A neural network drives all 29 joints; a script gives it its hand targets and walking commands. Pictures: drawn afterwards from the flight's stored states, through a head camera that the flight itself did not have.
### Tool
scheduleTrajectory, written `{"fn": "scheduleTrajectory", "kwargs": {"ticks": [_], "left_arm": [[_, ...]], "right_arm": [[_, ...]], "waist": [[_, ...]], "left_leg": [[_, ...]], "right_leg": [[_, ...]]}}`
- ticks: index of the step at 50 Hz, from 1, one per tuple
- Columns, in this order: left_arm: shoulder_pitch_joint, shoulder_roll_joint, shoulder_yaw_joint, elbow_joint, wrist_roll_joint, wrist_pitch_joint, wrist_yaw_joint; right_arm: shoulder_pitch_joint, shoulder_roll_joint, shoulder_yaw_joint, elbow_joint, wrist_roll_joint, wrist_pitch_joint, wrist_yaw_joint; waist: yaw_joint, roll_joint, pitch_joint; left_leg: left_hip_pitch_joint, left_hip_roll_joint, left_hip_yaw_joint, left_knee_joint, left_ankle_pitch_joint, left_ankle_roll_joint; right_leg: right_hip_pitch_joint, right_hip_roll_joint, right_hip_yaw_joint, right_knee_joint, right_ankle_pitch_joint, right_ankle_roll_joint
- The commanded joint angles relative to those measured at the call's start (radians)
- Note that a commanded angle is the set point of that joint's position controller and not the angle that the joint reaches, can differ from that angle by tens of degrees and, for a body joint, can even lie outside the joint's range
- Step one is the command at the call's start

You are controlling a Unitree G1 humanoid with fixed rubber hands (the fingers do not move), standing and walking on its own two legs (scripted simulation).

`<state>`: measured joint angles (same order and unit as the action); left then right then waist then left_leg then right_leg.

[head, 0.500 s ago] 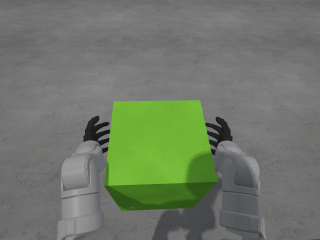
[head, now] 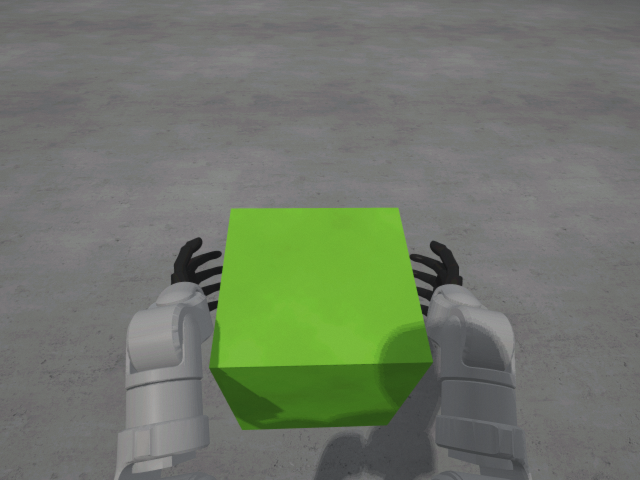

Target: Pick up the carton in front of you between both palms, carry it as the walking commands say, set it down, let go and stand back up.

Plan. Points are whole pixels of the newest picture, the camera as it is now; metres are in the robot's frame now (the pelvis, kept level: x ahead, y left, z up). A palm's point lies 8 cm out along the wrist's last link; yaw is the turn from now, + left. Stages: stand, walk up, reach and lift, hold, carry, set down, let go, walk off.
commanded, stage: carry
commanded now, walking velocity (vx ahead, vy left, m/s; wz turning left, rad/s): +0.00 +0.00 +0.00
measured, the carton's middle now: (315, 325) +0.33 +0.00 +0.04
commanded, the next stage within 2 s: none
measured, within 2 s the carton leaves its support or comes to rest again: neither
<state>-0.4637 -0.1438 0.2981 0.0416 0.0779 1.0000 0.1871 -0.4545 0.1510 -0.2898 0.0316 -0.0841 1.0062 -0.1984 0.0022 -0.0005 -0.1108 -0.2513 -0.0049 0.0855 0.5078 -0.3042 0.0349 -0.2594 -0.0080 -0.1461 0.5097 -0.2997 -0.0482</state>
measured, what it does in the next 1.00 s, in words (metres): stands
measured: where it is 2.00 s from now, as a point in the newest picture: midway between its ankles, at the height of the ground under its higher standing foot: outside the picture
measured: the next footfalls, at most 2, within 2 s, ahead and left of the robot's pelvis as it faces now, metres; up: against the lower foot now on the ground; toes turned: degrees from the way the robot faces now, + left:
none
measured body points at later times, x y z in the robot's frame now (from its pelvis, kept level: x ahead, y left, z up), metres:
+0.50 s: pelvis -0.01 +0.00 +0.00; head -0.03 +0.00 +0.45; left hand +0.32 +0.16 +0.11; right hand +0.32 -0.16 +0.11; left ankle -0.03 +0.09 -0.74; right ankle -0.02 -0.08 -0.74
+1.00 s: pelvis -0.02 -0.01 +0.00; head -0.04 -0.01 +0.45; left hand +0.32 +0.15 +0.11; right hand +0.32 -0.16 +0.11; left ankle -0.03 +0.09 -0.74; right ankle -0.02 -0.08 -0.74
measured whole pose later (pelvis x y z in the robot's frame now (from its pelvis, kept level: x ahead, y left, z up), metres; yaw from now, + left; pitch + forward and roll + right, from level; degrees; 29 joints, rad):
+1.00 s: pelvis -0.02 -0.01 +0.00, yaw +0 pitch +2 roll +0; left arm -0.47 -0.15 0.30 0.04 0.08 1.01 0.19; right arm -0.47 0.15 -0.30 0.03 -0.09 1.02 -0.20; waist 0.00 0.00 -0.11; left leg -0.27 0.00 0.08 0.49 -0.26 0.03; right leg -0.28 0.00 -0.15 0.49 -0.26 -0.06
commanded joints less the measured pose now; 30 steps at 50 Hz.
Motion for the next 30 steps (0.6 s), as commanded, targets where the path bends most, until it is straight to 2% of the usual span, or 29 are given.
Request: {"fn": "scheduleTrajectory", "kwargs": {"ticks": [1,30], "left_arm": [[-0.547,-0.743,-0.567,-0.03,-0.143,-0.001,0.0],[-0.556,-0.745,-0.569,-0.036,-0.146,0.003,-0.001]], "right_arm": [[-0.571,0.736,0.566,-0.035,0.143,-0.01,0.001],[-0.576,0.741,0.565,-0.038,0.142,-0.004,0.0]], "waist": [[0.0,0.003,-0.275],[0.001,0.0,-0.286]], "left_leg": [[0.067,0.144,-0.122,-0.051,0.346,0.03],[0.059,0.14,-0.12,-0.057,0.305,0.026]], "right_leg": [[0.132,-0.145,0.138,-0.048,0.324,-0.012],[0.123,-0.151,0.146,-0.064,0.324,-0.02]]}}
